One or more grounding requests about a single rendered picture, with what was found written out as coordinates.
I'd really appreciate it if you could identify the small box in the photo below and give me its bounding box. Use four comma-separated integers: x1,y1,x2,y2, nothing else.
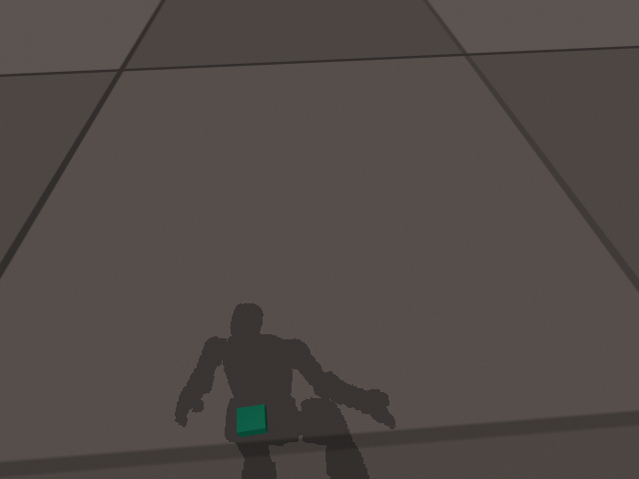
237,404,268,437

